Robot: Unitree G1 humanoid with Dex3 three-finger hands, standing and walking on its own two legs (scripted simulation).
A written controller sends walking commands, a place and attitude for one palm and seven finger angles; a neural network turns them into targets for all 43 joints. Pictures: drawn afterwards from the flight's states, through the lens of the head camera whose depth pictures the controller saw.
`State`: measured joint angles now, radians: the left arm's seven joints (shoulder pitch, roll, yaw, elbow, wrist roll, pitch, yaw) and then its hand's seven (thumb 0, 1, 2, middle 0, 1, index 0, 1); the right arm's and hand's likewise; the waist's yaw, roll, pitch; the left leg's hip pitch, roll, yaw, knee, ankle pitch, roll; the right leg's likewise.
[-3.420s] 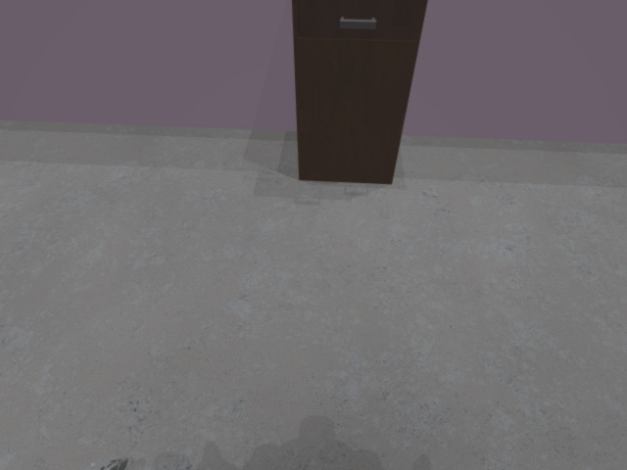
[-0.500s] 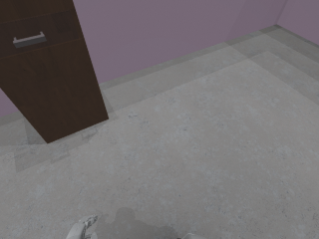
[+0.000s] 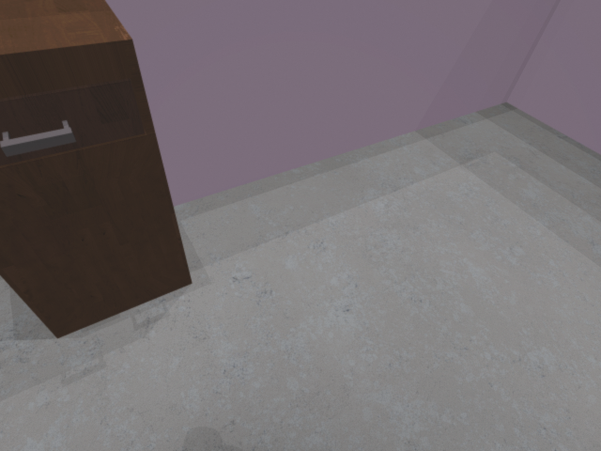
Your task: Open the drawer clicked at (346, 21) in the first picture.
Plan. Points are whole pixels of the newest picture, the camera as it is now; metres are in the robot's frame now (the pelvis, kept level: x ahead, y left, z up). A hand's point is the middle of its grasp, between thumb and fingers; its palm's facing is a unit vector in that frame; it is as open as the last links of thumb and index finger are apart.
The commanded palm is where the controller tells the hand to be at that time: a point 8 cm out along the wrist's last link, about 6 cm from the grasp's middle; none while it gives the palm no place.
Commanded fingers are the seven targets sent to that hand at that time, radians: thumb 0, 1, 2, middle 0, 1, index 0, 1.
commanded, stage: walk to a spot facing it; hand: left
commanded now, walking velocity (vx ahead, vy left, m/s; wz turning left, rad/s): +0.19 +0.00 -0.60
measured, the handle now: (38, 136) +0.67 +0.61 +0.00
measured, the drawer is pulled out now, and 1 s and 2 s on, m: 0.00 0.00 0.00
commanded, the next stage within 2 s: turn to face it in 0.02 s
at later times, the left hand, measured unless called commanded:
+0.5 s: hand (228, 402) +0.23 +0.13 -0.15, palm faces +0.08 -0.98 -0.18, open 7.3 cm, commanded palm none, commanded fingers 0.00 0.90 0.90 -0.20 -0.30 -0.20 -0.30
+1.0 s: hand out of the picture +0.13 +0.20 -0.15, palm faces +0.38 -0.87 -0.30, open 7.4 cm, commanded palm none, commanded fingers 0.00 0.90 0.90 -0.20 -0.30 -0.20 -0.30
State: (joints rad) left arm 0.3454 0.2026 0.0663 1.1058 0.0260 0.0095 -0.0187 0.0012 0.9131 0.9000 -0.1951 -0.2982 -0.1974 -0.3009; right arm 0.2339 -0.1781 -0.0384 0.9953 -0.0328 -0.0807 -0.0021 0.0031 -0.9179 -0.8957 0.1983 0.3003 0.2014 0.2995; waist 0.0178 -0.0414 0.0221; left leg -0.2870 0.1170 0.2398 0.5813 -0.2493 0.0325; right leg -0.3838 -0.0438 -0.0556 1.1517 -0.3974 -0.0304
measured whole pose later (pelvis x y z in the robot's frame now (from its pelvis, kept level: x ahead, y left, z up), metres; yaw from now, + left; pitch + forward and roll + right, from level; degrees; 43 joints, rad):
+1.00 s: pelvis +0.13 -0.04 +0.00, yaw +21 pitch +1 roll +0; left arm 0.17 0.25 0.07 0.90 0.00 0.05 0.02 0.00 0.91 0.90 -0.19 -0.30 -0.20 -0.30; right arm 0.18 -0.25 -0.07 0.90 -0.02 0.04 0.01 0.00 -0.90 -0.90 0.20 0.30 0.21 0.30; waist -0.02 0.03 0.06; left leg -0.35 -0.02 -0.05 0.52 -0.19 0.01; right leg -0.35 -0.03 -0.03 0.73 -0.41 0.07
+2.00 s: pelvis +0.22 -0.01 +0.00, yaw +38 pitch -2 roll +0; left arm 0.24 0.15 0.04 1.02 0.02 -0.05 0.01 -0.01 0.92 0.90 -0.20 -0.30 -0.20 -0.30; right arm 0.37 -0.19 -0.05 1.14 -0.02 0.01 0.01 0.01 -0.91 -0.90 0.20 0.30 0.20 0.30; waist -0.01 0.04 0.03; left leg -0.37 0.06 0.05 1.07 -0.39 0.01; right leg -0.22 -0.05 -0.16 0.52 -0.28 -0.03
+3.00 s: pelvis +0.31 +0.14 -0.01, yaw +39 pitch -1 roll +0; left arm 0.16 0.15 0.03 0.97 0.02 0.03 0.06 0.00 0.90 0.90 -0.20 -0.30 -0.20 -0.30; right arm 0.23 -0.18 -0.06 0.99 0.00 0.03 -0.02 0.00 -0.91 -0.90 0.20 0.30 0.20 0.30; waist -0.01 0.00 0.06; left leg -0.24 0.02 0.07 0.60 -0.36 -0.02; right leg -0.38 -0.09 -0.09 0.60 -0.19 0.01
